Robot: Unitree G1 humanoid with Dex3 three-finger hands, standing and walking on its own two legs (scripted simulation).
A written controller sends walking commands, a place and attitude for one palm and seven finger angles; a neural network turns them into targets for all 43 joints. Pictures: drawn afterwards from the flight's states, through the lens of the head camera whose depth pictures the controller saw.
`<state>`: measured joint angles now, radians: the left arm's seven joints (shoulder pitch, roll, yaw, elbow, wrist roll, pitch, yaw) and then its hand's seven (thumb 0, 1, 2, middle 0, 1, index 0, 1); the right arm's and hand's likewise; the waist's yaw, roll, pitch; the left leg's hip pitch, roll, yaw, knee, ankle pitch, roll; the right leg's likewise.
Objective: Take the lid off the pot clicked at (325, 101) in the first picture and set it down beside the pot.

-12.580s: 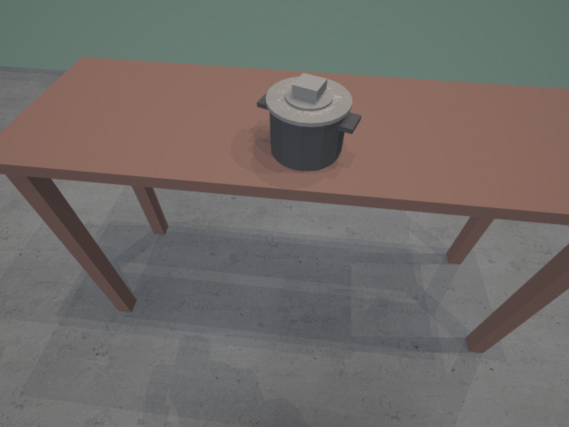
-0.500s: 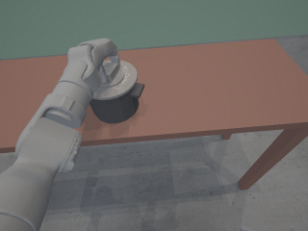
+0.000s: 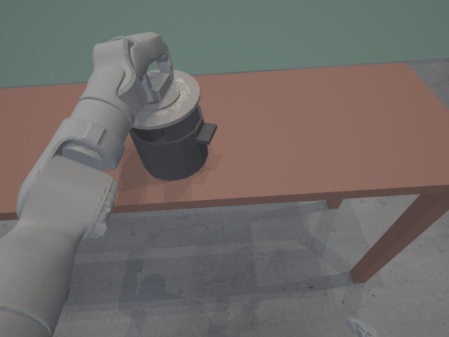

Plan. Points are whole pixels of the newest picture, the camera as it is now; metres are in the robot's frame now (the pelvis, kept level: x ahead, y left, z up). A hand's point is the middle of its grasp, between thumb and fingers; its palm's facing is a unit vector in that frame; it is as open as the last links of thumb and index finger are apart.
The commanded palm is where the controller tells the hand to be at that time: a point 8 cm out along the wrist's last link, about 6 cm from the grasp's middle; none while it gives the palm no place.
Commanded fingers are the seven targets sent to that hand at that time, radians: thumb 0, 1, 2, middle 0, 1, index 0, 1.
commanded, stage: lift the lid straight up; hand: left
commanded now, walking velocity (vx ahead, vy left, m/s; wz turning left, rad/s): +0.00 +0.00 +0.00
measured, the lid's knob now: (153, 85) +0.51 +0.11 +0.19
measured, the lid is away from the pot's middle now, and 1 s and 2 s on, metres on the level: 0.01 0.01 0.07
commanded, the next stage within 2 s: move the lid sideways beside the pot in 1.26 s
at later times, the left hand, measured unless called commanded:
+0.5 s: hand (143, 59) +0.48 +0.11 +0.26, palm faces -0.22 -0.09 -0.97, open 8.5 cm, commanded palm +0.47 +0.11 +0.33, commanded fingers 0.00 0.59 1.06 -0.77 -1.05 -0.73 -1.01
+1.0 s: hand (130, 32) +0.48 +0.11 +0.30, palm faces -0.16 -0.10 -0.98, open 8.5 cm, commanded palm +0.47 +0.11 +0.37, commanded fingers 0.00 0.59 1.06 -0.77 -1.05 -0.73 -1.01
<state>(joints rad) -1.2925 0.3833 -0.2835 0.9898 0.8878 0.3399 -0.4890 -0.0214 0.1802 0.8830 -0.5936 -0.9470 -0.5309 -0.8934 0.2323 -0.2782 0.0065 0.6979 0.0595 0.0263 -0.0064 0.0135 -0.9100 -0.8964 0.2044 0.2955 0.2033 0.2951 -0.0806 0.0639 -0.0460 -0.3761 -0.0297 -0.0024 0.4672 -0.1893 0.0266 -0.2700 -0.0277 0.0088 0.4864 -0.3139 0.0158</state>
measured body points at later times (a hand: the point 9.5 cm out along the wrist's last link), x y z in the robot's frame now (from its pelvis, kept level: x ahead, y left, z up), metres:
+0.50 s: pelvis -0.01 +0.00 +0.00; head +0.02 -0.03 +0.45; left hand +0.48 +0.11 +0.32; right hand +0.08 -0.26 -0.13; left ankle +0.03 +0.11 -0.74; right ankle -0.05 -0.13 -0.74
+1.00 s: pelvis -0.01 +0.00 +0.00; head +0.02 -0.03 +0.45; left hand +0.48 +0.12 +0.36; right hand +0.09 -0.26 -0.13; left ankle +0.03 +0.11 -0.74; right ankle -0.05 -0.13 -0.74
